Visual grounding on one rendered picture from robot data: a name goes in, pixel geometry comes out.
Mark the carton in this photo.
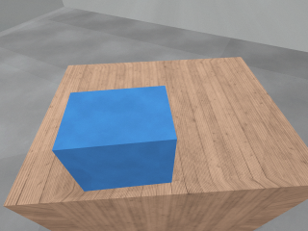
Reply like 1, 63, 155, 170
52, 86, 177, 192

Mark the pedestal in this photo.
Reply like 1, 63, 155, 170
3, 57, 308, 231

